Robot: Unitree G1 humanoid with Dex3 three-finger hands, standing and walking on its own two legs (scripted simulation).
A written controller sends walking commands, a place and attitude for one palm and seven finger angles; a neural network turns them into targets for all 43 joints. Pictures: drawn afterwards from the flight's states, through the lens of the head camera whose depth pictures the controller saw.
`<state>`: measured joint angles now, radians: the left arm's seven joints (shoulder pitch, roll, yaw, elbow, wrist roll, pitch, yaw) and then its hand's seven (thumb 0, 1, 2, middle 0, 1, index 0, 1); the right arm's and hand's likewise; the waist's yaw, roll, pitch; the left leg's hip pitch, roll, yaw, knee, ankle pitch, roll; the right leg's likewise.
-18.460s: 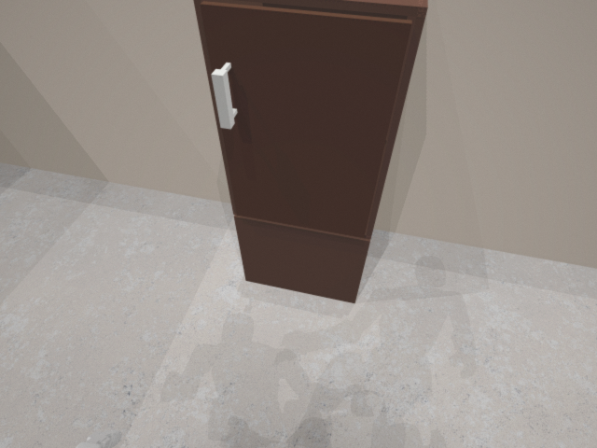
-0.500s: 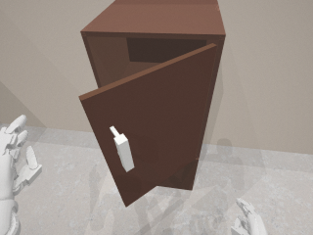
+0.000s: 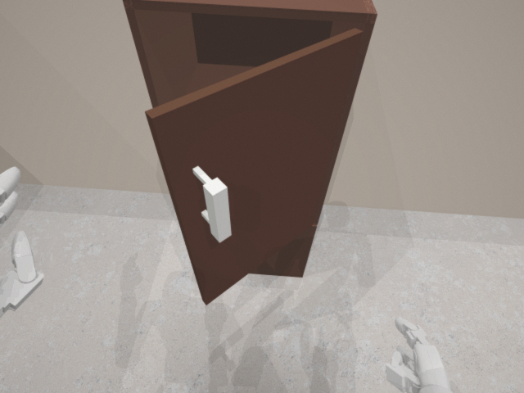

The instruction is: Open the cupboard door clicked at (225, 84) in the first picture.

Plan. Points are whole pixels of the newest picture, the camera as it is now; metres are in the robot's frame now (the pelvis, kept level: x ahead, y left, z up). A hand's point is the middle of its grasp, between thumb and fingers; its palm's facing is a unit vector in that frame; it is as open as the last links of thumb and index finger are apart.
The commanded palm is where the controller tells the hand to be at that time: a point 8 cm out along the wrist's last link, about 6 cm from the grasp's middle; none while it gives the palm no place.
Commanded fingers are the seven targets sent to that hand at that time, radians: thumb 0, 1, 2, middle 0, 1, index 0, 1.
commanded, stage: step back with the hand held close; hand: left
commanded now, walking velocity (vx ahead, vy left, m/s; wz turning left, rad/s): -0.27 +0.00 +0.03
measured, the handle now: (210, 204) +0.38 +0.11 +0.07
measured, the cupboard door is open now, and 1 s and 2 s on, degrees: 44 44 44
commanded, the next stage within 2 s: stop stepping back and stand still in 0.50 s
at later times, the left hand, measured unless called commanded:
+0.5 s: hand out of the picture +0.09 +0.28 +0.18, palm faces +0.52 -0.75 -0.41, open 7.4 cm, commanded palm +0.02 +0.31 +0.18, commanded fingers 0.00 0.90 0.90 -0.20 -0.30 -0.20 -0.30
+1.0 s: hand out of the picture +0.03 +0.25 +0.16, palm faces +0.35 -0.81 -0.47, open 7.4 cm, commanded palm -0.03 +0.29 +0.18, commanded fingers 0.00 0.90 0.90 -0.20 -0.30 -0.20 -0.30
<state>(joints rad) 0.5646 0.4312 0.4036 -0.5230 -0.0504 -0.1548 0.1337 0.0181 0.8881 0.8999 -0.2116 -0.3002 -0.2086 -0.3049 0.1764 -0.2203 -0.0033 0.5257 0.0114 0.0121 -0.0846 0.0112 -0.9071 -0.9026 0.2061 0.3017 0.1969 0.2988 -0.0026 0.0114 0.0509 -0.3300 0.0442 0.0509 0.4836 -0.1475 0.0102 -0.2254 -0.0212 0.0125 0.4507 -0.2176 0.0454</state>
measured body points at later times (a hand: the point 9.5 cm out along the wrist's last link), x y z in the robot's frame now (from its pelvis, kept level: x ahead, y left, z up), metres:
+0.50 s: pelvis -0.10 +0.00 -0.01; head -0.08 +0.02 +0.44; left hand +0.06 +0.32 +0.20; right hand +0.08 -0.21 -0.08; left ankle +0.03 +0.10 -0.74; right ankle -0.15 -0.13 -0.68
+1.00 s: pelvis -0.18 +0.00 +0.00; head -0.18 +0.01 +0.45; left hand +0.01 +0.29 +0.19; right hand -0.05 -0.26 -0.07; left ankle -0.11 +0.09 -0.74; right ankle -0.22 -0.10 -0.74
